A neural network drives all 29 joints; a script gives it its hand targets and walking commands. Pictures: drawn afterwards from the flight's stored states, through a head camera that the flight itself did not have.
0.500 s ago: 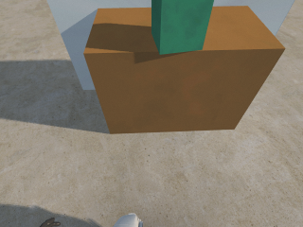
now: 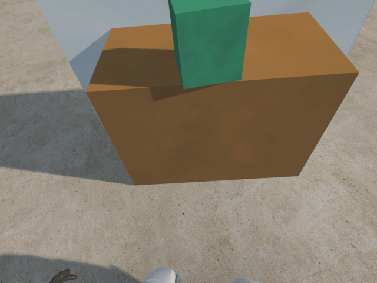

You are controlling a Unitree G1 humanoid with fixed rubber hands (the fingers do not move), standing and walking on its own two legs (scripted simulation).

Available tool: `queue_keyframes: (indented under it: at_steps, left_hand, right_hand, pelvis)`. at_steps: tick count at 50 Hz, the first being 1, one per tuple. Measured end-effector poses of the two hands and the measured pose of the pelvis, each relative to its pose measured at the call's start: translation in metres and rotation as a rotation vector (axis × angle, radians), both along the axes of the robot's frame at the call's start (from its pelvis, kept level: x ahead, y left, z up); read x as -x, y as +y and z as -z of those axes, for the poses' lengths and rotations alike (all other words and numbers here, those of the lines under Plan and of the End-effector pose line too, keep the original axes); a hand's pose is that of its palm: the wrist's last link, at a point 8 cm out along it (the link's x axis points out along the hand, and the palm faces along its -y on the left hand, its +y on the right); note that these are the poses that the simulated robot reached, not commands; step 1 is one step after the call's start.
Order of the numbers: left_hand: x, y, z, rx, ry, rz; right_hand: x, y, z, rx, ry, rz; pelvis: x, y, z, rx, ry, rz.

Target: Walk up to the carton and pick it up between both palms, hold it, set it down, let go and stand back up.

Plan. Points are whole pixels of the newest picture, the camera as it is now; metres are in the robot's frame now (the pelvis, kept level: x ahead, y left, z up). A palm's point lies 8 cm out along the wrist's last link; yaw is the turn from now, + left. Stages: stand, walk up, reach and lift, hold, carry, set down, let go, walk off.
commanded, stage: walk up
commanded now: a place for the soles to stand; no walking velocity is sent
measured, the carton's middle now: (205, 36) +0.84 -0.01 +0.09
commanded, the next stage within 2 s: none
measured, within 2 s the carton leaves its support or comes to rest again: neither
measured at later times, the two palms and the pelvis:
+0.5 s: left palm out of the picture +0.13 +0.34 -0.10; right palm (353, 274) +0.16 -0.30 -0.09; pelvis +0.08 +0.02 -0.01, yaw +4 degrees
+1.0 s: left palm (61, 270) +0.16 +0.32 -0.08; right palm (355, 266) +0.18 -0.32 -0.10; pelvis +0.10 +0.00 +0.00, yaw +5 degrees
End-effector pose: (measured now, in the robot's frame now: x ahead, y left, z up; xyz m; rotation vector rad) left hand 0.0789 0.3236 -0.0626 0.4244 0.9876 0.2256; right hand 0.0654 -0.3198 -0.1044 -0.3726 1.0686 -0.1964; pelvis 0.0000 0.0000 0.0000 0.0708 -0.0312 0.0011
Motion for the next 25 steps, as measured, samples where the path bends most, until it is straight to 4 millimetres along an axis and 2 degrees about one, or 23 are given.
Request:
queue_keyframes:
  at_steps: [4,9,14,19,22,25]
  left_hand:
    - [0.002,-0.006,-0.010,-0.021,0.042,-0.019]
    - [-0.005,-0.007,-0.009,-0.022,0.063,-0.027]
    - [-0.015,-0.003,0.005,0.004,0.067,-0.040]
    - [-0.020,0.009,0.026,0.045,0.087,-0.071]
    - [-0.033,0.015,0.036,0.071,0.062,-0.079]
    - [-0.049,0.019,0.034,0.082,0.025,-0.076]
  right_hand:
    - [-0.017,-0.006,0.000,-0.018,0.008,-0.005]
    - [-0.034,-0.009,0.000,-0.019,0.013,0.003]
    - [-0.052,-0.005,-0.002,0.007,0.021,-0.009]
    - [-0.077,0.008,-0.006,0.048,0.036,-0.042]
    - [-0.089,0.016,-0.009,0.070,0.024,-0.055]
    - [-0.098,0.021,-0.018,0.085,-0.012,-0.050]
  pelvis:
    - [-0.016,-0.009,-0.006,-0.008,0.007,-0.006]
    - [-0.034,-0.011,-0.007,0.009,0.002,-0.004]
    - [-0.049,-0.006,-0.001,0.051,0.005,-0.017]
    - [-0.065,0.008,0.007,0.089,0.023,-0.050]
    - [-0.073,0.017,0.010,0.081,-0.007,-0.060]
    - [-0.080,0.023,0.007,0.089,-0.040,-0.057]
